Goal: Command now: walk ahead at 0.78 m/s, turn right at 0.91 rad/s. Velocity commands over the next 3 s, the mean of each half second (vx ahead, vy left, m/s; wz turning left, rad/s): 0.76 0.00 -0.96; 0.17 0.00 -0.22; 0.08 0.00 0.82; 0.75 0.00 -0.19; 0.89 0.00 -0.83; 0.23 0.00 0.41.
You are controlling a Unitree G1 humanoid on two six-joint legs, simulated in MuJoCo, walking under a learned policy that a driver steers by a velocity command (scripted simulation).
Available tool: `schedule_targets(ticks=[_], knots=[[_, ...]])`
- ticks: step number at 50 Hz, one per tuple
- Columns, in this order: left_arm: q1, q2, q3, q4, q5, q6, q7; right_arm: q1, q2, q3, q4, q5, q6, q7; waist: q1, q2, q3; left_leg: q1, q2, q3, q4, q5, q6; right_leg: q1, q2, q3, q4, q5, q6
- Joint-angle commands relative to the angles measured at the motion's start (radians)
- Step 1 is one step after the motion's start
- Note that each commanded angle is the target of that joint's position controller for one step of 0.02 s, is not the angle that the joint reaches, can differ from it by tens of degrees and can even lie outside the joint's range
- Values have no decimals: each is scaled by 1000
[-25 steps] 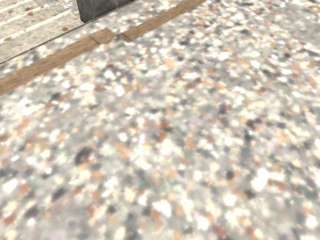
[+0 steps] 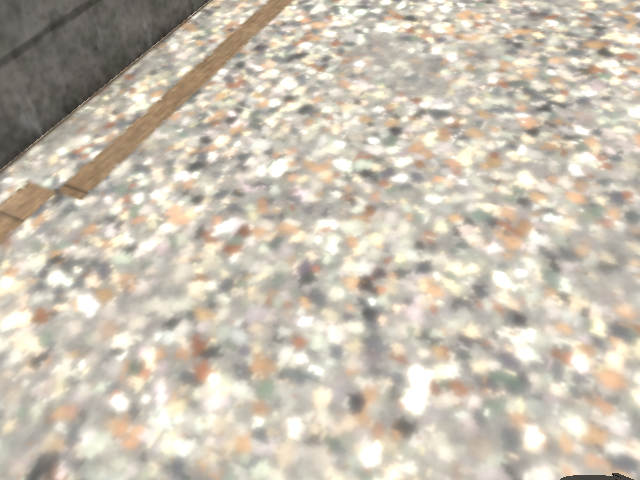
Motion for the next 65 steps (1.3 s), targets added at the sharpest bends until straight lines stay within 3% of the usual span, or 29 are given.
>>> schedule_targets(ticks=[1,3,10,13,15,16,17,19,20,21,22,26,32,34,35,36,37,38,39,40,42,49,55,60,61,62,63,64,65], knots=[[-34,219,46,-108,-3,-59,18,-124,-146,-22,-106,-2,-38,17,-48,-93,128,-306,6,-46,-50,150,-24,176,-239,565,-526,-160,-194],[62,168,37,-66,-17,-79,16,-165,-113,-14,-117,20,-20,25,-19,-78,132,-298,-17,-33,-141,197,-22,269,-207,492,-524,39,-188],[113,168,50,-47,-22,-87,25,-318,-60,19,-209,47,-27,32,17,-185,146,-140,-96,6,-474,247,-8,285,-154,419,-457,422,-172],[-3,218,63,-75,-29,-93,25,-125,-112,0,-182,52,-36,6,-97,-202,78,241,-142,14,-576,212,34,176,-150,402,-337,803,-111],[-97,252,73,-99,-19,-106,10,332,-216,-48,-72,47,-41,-44,-327,-130,-173,802,-81,-29,-530,94,67,-49,-37,341,177,867,-59],[-79,80,33,-146,-30,-114,12,506,-311,-69,-54,-6,-53,-61,-333,131,-330,1034,218,-404,-651,-397,95,-275,91,271,569,229,-45],[-4,39,9,-193,-63,-108,12,374,-334,-64,-80,-18,-55,-50,-192,365,-337,967,397,-945,-934,-420,153,-432,127,228,736,-98,-38],[-87,123,19,-146,-16,-70,17,185,-133,-25,-103,1,-48,-46,-140,48,-24,661,321,-600,-854,-68,200,-463,-24,148,748,68,-26],[-119,119,20,-140,-7,-54,8,181,-87,-11,-85,5,-47,-44,-130,-9,36,564,274,-420,-838,207,196,-428,-57,133,707,85,-9],[-135,125,37,-173,-75,-51,34,131,-63,-20,-73,81,-71,-43,-121,91,68,536,193,-269,-849,466,168,-403,-114,172,715,64,15],[-115,146,42,-192,-90,-37,35,107,-74,-17,-54,81,-86,-44,-80,149,52,507,210,-199,-836,598,177,-386,-138,169,702,73,33],[-236,88,12,-297,-61,-10,15,-4,-138,-39,-40,80,-96,-55,-55,57,147,364,195,30,-921,730,187,-397,-164,79,422,172,79],[-234,167,40,-298,-43,0,-40,23,-256,-71,-37,129,-63,-56,-49,21,6,481,138,195,-704,976,130,-75,-15,-69,64,401,2],[-125,227,75,-286,-34,-11,-33,52,-256,-67,-30,139,-57,-49,29,-7,-52,458,130,182,-465,938,113,134,44,-53,-84,450,-62],[-89,261,87,-276,-31,-16,-11,93,-207,-47,-20,113,-57,-41,51,-118,-64,324,63,187,-213,547,65,296,-3,28,-159,744,-103],[-173,333,71,-314,0,-23,17,213,-85,-8,-25,39,-53,-28,-87,-406,-152,45,-68,147,203,-420,8,521,-292,346,-10,1469,-230],[-191,262,29,-373,20,-37,7,303,-158,-2,16,74,-53,-18,-64,-280,-469,59,-62,-112,328,-428,8,588,-463,578,-45,1515,-371],[-176,203,15,-349,16,-37,-7,237,-227,-19,24,121,-39,-11,-33,-139,-434,33,-49,-145,332,-337,-6,514,-442,518,-122,1235,-358],[-207,208,19,-315,-11,-39,-14,173,-215,-17,4,131,-24,-14,-52,-85,-285,-28,-18,-121,242,-271,-10,375,-393,447,-191,893,-302],[-265,175,7,-303,-20,-43,-9,132,-196,-12,13,118,-3,-29,-71,-32,-184,-9,16,-126,171,-215,-15,237,-350,389,-230,685,-243],[-333,155,-4,-281,8,-51,5,188,-182,-18,44,111,37,-44,-133,-80,-85,150,22,-106,94,-137,-31,-13,-297,245,-311,591,-195],[-345,150,17,-260,6,-33,85,115,-128,-27,-9,95,66,-59,-108,-118,-61,12,42,-53,-26,7,-76,76,-322,65,-385,390,-190],[-348,169,39,-242,2,-10,87,75,-115,-30,-60,86,75,-24,-94,-145,-39,76,31,34,-234,10,-40,116,-362,-51,-363,368,-163],[-373,179,55,-219,-50,-1,62,155,-124,-51,-68,91,88,-1,-155,-154,-57,260,-31,113,-547,89,59,139,-372,-135,-186,418,-51],[-321,147,52,-191,-57,4,53,213,-161,-69,-50,82,86,-13,-165,-75,-33,344,-51,55,-667,208,105,72,-309,-180,-51,317,15],[-318,116,47,-209,-26,5,49,266,-301,-107,-55,76,77,-34,-154,204,5,488,154,-277,-745,655,203,-200,-189,-251,264,-10,115],[-424,99,36,-290,7,-2,57,233,-377,-112,-93,39,51,-28,-140,299,-15,542,285,-599,-764,764,398,-487,-28,-85,500,-279,178],[-491,140,45,-295,0,-5,63,239,-342,-110,-100,33,22,-13,-189,148,-80,572,277,-552,-788,690,415,-530,-23,54,607,-245,165],[-498,136,46,-298,-21,-10,68,217,-322,-104,-96,50,3,-15,-159,111,-55,573,221,-483,-788,638,363,-554,-23,93,604,-146,141]])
